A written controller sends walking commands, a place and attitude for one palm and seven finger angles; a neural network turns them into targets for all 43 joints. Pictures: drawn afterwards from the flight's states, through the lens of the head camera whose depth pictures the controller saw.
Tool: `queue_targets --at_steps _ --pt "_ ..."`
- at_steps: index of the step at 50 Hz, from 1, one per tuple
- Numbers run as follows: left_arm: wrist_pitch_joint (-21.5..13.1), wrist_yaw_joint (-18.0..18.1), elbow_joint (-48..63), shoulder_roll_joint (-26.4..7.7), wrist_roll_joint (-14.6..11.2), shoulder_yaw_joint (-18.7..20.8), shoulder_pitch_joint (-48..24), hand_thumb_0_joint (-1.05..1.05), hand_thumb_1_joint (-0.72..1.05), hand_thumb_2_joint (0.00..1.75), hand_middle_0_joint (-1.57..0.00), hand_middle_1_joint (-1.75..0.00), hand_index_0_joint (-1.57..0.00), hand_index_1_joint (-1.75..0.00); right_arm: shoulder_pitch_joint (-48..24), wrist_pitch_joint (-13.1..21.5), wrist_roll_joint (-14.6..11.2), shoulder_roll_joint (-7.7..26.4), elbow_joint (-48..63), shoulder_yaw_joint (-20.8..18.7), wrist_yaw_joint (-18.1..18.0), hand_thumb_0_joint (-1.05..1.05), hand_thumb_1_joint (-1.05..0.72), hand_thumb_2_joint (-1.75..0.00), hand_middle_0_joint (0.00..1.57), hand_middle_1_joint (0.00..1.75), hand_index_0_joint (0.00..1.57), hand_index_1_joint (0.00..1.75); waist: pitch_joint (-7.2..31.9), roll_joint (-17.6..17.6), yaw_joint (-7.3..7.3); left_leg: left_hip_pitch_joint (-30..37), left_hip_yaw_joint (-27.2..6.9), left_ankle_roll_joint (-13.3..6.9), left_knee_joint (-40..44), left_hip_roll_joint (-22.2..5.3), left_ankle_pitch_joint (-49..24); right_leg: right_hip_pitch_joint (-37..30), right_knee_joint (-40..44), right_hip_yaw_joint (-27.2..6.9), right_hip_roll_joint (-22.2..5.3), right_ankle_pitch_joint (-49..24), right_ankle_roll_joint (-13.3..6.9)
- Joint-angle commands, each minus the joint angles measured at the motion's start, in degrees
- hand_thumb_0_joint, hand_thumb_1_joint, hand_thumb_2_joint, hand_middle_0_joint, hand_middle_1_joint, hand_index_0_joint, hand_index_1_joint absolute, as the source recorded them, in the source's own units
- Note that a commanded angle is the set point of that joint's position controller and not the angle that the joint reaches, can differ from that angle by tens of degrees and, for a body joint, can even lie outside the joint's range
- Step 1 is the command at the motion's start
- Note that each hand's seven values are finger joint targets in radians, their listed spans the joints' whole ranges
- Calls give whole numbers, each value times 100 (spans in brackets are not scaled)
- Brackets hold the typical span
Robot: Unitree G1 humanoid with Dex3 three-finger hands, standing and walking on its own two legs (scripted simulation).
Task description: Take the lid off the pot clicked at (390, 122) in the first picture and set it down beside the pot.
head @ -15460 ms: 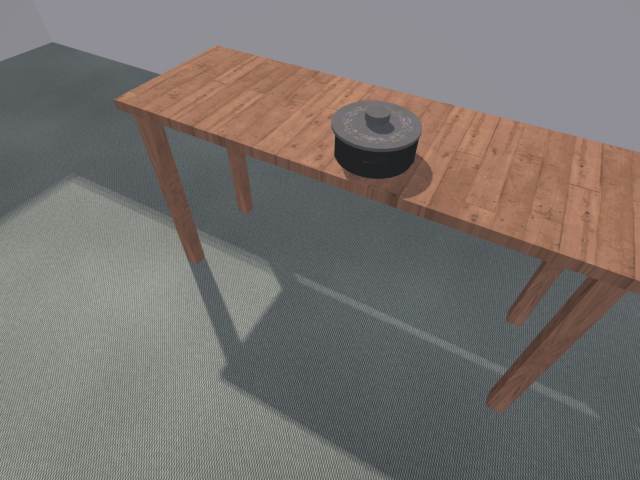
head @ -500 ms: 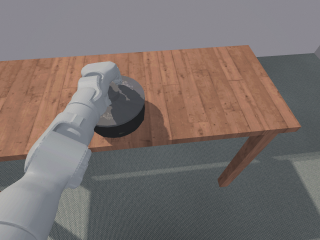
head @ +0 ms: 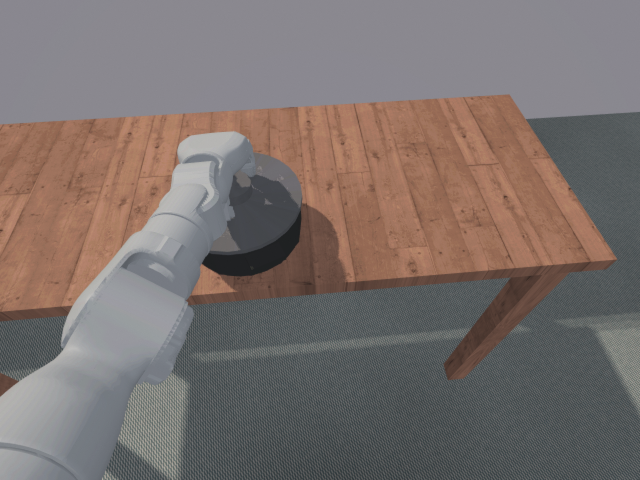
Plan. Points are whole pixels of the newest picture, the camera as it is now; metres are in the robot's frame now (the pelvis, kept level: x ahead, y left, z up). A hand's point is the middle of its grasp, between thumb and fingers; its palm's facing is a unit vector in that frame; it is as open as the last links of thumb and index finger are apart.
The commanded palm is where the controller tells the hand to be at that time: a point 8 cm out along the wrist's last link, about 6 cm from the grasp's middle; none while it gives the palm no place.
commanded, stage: close the fingers and squeeze the knob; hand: left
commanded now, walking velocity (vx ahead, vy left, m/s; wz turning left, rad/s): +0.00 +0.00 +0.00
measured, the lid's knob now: (233, 187) +0.51 +0.09 +0.06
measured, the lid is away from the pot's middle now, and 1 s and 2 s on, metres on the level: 0.00 0.00 0.01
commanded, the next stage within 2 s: lift the lid straight up in 1.38 s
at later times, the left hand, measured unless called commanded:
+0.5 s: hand (227, 192) +0.49 +0.09 +0.07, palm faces -0.36 -0.05 -0.93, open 8.6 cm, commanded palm +0.49 +0.09 +0.13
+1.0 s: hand (227, 189) +0.49 +0.09 +0.08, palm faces -0.37 -0.06 -0.93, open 8.5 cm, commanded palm +0.49 +0.10 +0.13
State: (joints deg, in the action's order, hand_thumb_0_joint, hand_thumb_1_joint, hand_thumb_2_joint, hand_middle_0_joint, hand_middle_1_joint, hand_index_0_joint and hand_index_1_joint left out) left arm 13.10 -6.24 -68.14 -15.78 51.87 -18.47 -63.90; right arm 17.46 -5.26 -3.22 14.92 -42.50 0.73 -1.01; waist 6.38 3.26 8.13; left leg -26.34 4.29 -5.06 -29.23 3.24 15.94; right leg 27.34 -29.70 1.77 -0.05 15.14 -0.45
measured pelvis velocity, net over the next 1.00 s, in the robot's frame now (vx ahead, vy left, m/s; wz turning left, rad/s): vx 0.00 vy -0.01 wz -0.01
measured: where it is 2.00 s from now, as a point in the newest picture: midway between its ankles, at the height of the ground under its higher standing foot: outside the picture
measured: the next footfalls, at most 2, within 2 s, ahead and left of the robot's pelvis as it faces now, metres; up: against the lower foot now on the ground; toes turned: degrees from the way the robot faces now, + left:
none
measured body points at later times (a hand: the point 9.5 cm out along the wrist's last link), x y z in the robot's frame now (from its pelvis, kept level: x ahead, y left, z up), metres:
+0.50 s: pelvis +0.01 -0.01 +0.00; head +0.06 -0.02 +0.45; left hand +0.50 +0.09 +0.13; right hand +0.04 -0.27 -0.14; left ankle -0.03 +0.06 -0.73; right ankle -0.02 -0.12 -0.73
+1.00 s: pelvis +0.00 -0.01 +0.00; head +0.06 -0.02 +0.45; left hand +0.50 +0.09 +0.13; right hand +0.02 -0.28 -0.13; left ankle -0.03 +0.06 -0.73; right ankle -0.02 -0.12 -0.73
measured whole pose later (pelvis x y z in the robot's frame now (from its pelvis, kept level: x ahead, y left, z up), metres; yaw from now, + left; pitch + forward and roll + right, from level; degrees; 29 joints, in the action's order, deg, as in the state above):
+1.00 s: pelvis +0.00 -0.01 +0.00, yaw +0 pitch +13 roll +0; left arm 11.7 -8.7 -66.3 -17.9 52.1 -16.3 -63.0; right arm 17.9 -5.9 -3.4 15.6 -41.8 0.7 -2.1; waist 5.9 3.0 8.7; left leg -25.8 4.2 -4.4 -29.0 2.3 16.0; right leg 26.6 -28.8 1.7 0.9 14.8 -1.2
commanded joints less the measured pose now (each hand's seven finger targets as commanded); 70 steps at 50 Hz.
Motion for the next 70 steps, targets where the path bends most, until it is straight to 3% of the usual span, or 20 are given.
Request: queue_targets --at_steps 1,9,16,22,26,29,32,35,38,40,42,45,48,49,55,56,59,64,66,70 --pt "-52 139 961 -868 -3 227 -3051 0 -5 105 -55 -78 -55 -78 429 132 -8 867 410 -318 -52 0 -90 -90 20 30 20 30 2074 -433 190 1638 -618 100 103 -233 -2158 -435 145 -22 169 -1794 -151" --pt "-177 128 1282 -928 19 341 -2753 0 4 103 -57 -89 -57 -89 413 124 16 834 460 -352 -11 0 -90 -90 20 30 20 30 2376 -318 48 1920 -656 116 14 -271 -3013 -647 128 -39 162 -2276 -145" --pt "-29 168 978 -736 12 156 -2566 0 12 99 -60 -95 -60 -95 335 72 -20 825 426 -322 -17 0 -90 -90 20 30 20 30 1911 -558 89 1514 -539 75 118 -199 -2415 -721 203 -42 172 -2180 -147" --pt "-47 130 1142 -1077 -11 460 -2635 0 19 94 -64 -99 -64 -99 315 69 -1 849 460 -304 -58 0 -90 -90 20 30 20 30 2207 -489 36 1523 -517 51 100 -175 -2498 -979 183 -106 133 -2390 -166" --pt "-35 65 1083 -698 45 70 -2738 0 24 90 -67 -101 -67 -101 319 41 -25 834 416 -318 -46 0 -90 -90 20 30 20 30 2022 -519 167 1579 -514 55 77 -202 -2403 -717 192 -66 153 -2243 -140" --pt "-33 76 953 -1301 4 563 -2592 0 29 87 -69 -102 -69 -102 303 28 -7 881 448 -285 -99 0 -90 -90 20 30 20 30 2058 -737 83 1227 -430 17 96 -139 -2160 -1135 202 -155 124 -2411 -127" --pt "-67 -24 973 -565 -65 -16 -2748 0 33 83 -71 -103 -71 -103 277 54 -53 821 474 -283 -108 0 -90 -90 20 30 20 30 1869 -620 220 1250 -421 18 106 -137 -2019 -828 225 -109 119 -2225 -135" --pt "-25 23 788 -1418 78 595 -2554 0 37 78 -74 -104 -74 -104 313 26 -16 894 451 -260 -138 0 -90 -90 20 30 20 30 1929 -579 102 1122 -391 16 101 -136 -1943 -1043 194 -175 118 -2256 -141" --pt "-156 -52 1127 -1038 74 287 -2637 0 42 73 -77 -104 -77 -104 304 48 -23 820 543 -269 -131 0 -90 -90 20 30 20 30 2211 -330 101 1366 -434 30 62 -138 -2254 -1037 179 -155 104 -2424 -159" --pt "-143 -62 933 -895 128 177 -2467 0 35 79 -74 -103 -73 -102 349 33 -23 840 482 -299 -104 0 -90 -90 20 30 20 30 1975 -455 139 1397 -455 31 33 -177 -2270 -809 210 -105 142 -2275 -148" --pt "-113 -38 778 -1282 134 482 -2379 0 32 82 -72 -102 -72 -101 341 2 -34 900 510 -277 -139 0 -90 -90 20 30 20 30 1865 -739 110 1087 -428 18 82 -172 -2044 -956 228 -128 140 -2228 -155" --pt "-85 -9 858 -1248 85 410 -2668 0 31 85 -72 -102 -71 -100 380 34 -39 899 493 -277 -149 0 -90 -90 20 30 20 30 1820 -606 157 1042 -398 20 136 -161 -1778 -910 231 -130 133 -2067 -139" --pt "-183 1 1155 -1411 123 578 -2629 0 31 86 -73 -102 -71 -100 383 55 -17 872 536 -297 -146 0 -90 -90 20 30 20 30 2265 -366 59 1385 -449 26 62 -180 -2259 -1032 190 -159 122 -2351 -163" --pt "-144 -15 937 -1189 143 400 -2423 0 32 87 -73 -102 -72 -100 367 48 -11 847 545 -283 -132 0 -90 -90 20 30 20 30 2114 -299 56 1345 -441 37 67 -159 -2257 -944 193 -126 137 -2283 -165" --pt "-50 72 785 -1462 187 551 -2607 0 36 91 -76 -103 -75 -101 413 49 -37 911 483 -279 -155 0 -90 -90 20 30 20 30 1843 -532 117 1085 -408 31 156 -190 -1782 -862 251 -129 152 -1966 -156" --pt "-26 59 731 -1262 177 400 -2617 0 36 92 -77 -104 -75 -101 419 57 -35 897 485 -270 -151 0 -90 -90 20 30 20 30 1809 -459 140 1113 -429 44 155 -184 -1804 -769 227 -92 157 -1938 -165" --pt "-117 82 1015 -1448 176 602 -2629 0 39 94 -78 -104 -77 -101 443 102 3 875 517 -303 -137 0 -90 -90 20 30 20 30 2236 -268 41 1452 -481 54 111 -208 -2186 -882 197 -108 147 -2102 -169" --pt "-78 76 800 -1327 179 507 -2481 0 42 97 -82 -106 -80 -102 431 77 -13 894 502 -314 -141 0 -90 -90 20 30 20 30 1958 -628 92 1262 -450 43 140 -233 -2016 -814 254 -82 167 -1999 -144" --pt "-65 126 911 -1540 180 666 -2547 0 44 98 -83 -106 -81 -103 441 89 -13 898 507 -310 -145 0 -90 -90 20 30 20 30 2045 -612 42 1255 -446 37 174 -220 -1999 -942 252 -99 160 -2043 -154" --pt "-79 124 1019 -1267 193 496 -2506 0 47 100 -84 -107 -83 -103 407 91 0 858 519 -319 -98 0 -90 -90 20 30 20 30 2081 -253 8 1574 -527 79 111 -259 -2499 -711 209 -58 163 -2105 -175"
